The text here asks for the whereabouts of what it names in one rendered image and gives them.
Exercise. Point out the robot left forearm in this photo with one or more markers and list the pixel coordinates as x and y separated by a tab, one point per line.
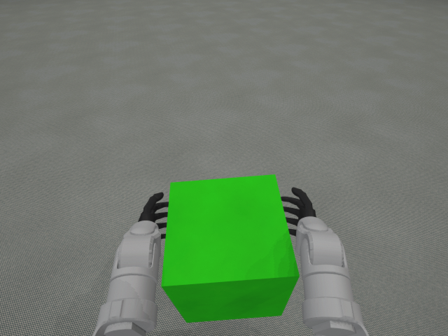
130	308

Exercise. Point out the robot right forearm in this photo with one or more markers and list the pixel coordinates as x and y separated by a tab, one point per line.
328	307

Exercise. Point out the robot left hand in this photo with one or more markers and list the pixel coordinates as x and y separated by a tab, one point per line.
151	207

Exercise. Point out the carton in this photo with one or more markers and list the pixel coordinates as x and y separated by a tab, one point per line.
228	252

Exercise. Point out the robot right hand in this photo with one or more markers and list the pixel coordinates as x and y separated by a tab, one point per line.
304	205

